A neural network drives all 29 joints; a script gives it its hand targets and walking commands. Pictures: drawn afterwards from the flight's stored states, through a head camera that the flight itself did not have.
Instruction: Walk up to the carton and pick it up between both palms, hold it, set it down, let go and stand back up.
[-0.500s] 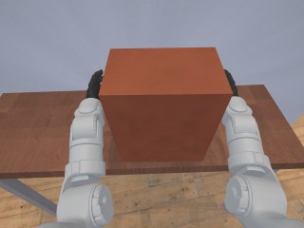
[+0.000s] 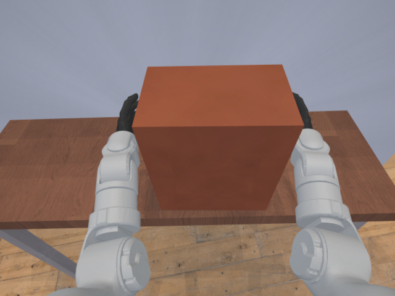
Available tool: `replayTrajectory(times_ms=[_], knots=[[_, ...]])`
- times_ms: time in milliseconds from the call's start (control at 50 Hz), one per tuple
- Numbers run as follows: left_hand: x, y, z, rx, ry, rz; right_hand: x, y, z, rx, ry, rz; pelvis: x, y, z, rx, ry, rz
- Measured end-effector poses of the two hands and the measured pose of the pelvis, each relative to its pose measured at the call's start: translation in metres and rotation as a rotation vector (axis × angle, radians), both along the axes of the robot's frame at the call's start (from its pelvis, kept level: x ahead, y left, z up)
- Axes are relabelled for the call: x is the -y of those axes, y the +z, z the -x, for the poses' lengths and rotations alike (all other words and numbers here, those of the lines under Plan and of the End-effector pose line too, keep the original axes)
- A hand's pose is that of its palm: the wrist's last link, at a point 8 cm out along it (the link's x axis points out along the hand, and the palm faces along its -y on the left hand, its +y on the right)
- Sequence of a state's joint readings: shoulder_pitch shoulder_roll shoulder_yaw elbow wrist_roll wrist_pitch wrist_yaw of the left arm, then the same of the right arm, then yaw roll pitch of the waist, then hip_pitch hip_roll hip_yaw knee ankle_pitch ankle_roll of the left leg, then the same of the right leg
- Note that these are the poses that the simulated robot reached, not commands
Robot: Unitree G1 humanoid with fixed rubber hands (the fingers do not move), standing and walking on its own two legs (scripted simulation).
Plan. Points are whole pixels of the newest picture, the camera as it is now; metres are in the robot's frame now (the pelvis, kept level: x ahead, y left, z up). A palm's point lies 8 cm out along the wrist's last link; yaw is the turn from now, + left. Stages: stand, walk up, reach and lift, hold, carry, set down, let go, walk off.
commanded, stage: set down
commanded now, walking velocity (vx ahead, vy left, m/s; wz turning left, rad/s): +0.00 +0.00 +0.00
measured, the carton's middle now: (213, 146) +0.41 -0.05 +0.08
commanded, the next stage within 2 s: none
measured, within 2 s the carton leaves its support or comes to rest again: neither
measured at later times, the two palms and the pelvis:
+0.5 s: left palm (129, 133) +0.42 +0.12 +0.13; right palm (298, 130) +0.40 -0.23 +0.12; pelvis +0.00 +0.00 +0.00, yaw +0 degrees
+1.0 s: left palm (121, 130) +0.44 +0.14 +0.12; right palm (308, 124) +0.42 -0.25 +0.12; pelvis +0.00 +0.00 +0.00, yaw -3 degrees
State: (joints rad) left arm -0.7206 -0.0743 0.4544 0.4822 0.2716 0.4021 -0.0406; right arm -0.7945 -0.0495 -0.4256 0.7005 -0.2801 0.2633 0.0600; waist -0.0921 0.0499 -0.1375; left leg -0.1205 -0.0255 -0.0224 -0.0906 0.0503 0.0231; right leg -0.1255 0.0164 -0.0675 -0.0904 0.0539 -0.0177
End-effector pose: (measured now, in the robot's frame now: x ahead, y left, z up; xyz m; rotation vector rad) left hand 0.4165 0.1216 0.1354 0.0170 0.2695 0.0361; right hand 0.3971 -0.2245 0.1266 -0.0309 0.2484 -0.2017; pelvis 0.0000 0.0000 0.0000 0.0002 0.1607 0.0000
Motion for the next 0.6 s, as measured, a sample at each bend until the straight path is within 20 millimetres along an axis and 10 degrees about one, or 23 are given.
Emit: replayTrajectory(times_ms=[600], knots=[[0.0, -0.008, -0.011, 0.014, -0.016, -0.023, 0.003, -0.007, -0.009, 0.01, 0.023, 0.017, 0.001, 0.0, -0.003, -0.001, -0.019, 0.0]])
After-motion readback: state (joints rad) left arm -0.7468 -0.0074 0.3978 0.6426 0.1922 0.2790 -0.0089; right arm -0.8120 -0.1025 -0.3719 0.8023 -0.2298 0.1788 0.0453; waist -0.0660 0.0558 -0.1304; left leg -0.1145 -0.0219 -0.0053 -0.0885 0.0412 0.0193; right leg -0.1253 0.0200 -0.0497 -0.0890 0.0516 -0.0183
